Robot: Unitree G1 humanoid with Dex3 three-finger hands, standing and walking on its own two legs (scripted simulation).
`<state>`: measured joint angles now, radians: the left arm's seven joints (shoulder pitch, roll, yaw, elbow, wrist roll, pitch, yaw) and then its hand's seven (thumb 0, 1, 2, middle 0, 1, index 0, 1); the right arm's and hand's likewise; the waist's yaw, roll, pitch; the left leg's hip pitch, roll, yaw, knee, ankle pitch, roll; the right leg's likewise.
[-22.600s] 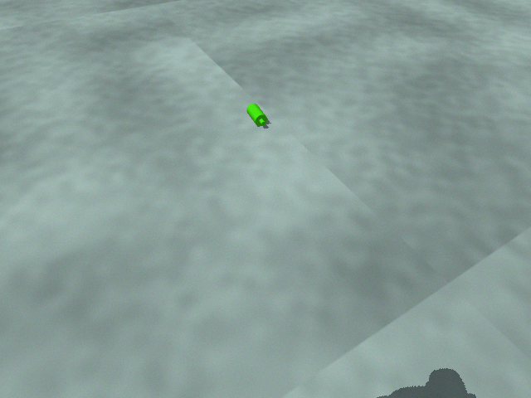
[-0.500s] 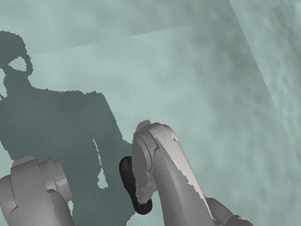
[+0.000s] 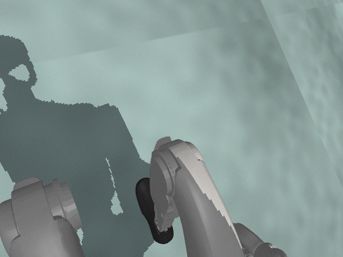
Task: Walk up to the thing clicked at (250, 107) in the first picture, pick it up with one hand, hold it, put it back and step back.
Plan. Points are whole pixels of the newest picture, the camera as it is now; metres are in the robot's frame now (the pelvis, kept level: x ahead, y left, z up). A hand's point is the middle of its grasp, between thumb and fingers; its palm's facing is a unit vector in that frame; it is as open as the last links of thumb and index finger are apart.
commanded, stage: settle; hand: left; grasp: from above
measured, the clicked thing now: out of the picture +0.44 +0.34 -0.26
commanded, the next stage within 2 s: lift in 1.06 s
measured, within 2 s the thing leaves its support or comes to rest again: leaves its support in 0.48 s
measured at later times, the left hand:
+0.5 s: hand out of the picture +0.41 +0.36 -0.22, palm faces -0.43 -0.13 -0.89, open 10.9 cm
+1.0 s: hand out of the picture +0.41 +0.36 -0.13, palm faces -0.49 -0.11 -0.87, open 10.9 cm
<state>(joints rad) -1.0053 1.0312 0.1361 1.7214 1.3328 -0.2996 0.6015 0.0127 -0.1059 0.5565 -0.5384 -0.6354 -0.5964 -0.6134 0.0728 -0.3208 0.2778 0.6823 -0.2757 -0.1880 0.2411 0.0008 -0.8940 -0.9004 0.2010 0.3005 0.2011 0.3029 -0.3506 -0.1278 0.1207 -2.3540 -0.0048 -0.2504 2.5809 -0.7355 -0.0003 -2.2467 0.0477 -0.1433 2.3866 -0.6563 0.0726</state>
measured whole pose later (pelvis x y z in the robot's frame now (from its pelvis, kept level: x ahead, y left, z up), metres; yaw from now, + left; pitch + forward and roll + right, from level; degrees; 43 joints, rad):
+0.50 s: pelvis +0.00 +0.00 +0.01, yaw +1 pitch +30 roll -14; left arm -0.86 0.93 0.19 1.46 1.32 -0.28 0.50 0.02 -0.11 0.48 -0.62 -0.52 -0.68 -0.50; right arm 0.12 -0.32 0.19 0.69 -0.24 -0.16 0.25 0.00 -0.91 -0.90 0.20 0.30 0.20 0.30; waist -0.30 -0.10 0.08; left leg -2.36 -0.01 -0.23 2.55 -0.74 -0.01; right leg -2.26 0.03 -0.13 2.38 -0.67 0.06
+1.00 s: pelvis +0.00 -0.01 +0.04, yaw +5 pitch +33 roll -10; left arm -0.90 0.81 0.09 1.31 1.24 -0.26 0.26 0.02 -0.16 0.49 -0.69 -0.48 -0.74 -0.46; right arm 0.13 -0.30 0.09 0.69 -0.12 -0.05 0.19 0.00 -0.91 -0.90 0.20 0.30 0.20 0.30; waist -0.22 -0.01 -0.02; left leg -2.30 -0.02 -0.16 2.41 -0.69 -0.01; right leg -2.22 0.01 -0.08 2.29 -0.65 0.05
